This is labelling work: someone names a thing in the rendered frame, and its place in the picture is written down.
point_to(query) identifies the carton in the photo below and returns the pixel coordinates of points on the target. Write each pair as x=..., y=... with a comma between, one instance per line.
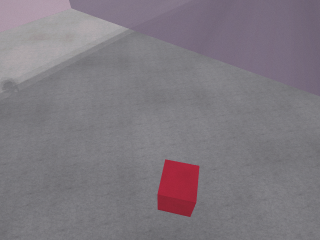
x=178, y=188

